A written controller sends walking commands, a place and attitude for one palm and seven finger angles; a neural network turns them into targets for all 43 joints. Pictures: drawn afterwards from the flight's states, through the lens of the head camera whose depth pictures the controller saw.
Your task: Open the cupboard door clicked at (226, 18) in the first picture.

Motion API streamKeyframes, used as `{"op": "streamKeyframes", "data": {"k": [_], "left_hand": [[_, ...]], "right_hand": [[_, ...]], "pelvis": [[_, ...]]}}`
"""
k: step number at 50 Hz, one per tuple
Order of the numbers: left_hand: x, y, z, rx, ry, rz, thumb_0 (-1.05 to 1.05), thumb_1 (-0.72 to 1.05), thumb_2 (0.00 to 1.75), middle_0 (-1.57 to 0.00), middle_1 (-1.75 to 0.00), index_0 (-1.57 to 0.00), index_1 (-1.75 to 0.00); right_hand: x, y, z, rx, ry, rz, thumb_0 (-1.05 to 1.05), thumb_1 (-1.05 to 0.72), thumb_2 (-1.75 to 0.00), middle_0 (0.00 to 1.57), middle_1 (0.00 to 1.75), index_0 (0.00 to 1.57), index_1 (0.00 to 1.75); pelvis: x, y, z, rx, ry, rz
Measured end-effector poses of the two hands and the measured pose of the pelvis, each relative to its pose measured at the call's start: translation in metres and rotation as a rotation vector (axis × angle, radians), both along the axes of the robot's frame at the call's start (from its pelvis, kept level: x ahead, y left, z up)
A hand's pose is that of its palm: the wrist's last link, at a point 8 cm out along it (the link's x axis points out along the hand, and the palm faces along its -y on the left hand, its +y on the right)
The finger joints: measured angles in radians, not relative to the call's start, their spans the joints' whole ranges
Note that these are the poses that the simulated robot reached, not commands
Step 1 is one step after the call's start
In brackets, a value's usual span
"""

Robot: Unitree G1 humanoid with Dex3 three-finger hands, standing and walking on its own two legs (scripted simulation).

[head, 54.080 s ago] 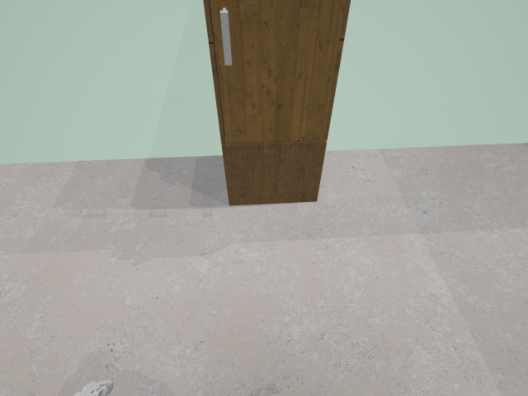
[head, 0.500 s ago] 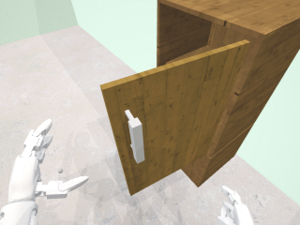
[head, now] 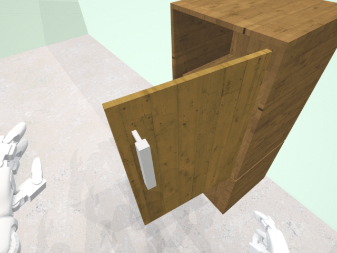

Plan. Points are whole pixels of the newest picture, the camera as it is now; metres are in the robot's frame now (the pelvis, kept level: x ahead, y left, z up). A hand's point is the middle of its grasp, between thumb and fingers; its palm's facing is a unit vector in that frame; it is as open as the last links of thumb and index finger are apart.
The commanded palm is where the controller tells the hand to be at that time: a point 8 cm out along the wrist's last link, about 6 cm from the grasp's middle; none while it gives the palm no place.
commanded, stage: draw the hand back to the body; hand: left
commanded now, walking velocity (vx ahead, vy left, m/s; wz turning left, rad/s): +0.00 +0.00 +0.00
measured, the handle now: (143, 160) +0.30 +0.10 +0.09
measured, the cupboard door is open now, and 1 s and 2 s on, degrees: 82 82 82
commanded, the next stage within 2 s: step back with the hand held close in 0.26 s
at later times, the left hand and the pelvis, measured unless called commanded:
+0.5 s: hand (30, 184) +0.18 +0.27 +0.17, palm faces +0.47 -0.77 -0.43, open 7.4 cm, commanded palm +0.12 +0.30 +0.17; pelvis -0.03 +0.00 +0.00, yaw -1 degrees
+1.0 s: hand (6, 223) +0.11 +0.27 +0.16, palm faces +0.44 -0.76 -0.48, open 7.4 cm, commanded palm +0.06 +0.31 +0.17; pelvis -0.09 +0.02 -0.02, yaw -2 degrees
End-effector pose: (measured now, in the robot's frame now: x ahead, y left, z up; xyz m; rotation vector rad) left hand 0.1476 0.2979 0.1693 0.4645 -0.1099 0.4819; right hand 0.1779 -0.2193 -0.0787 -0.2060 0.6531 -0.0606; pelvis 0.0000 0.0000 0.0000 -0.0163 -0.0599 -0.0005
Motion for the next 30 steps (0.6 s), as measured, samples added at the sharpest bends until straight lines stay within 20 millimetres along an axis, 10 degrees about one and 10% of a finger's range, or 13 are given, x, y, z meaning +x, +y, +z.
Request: {"op": "streamKeyframes", "data": {"k": [30], "left_hand": [[-0.014, 0.001, 0.004, 0.085, 0.010, -0.097, 0.01, 0.89, 0.90, -0.20, -0.31, -0.21, -0.30]], "right_hand": [[-0.049, -0.012, 0.002, -0.017, 0.049, -0.086, 0.01, -0.91, -0.90, 0.21, 0.30, 0.21, 0.30]], "pelvis": [[-0.038, 0.007, 0.001, 0.003, 0.042, -0.032]]}}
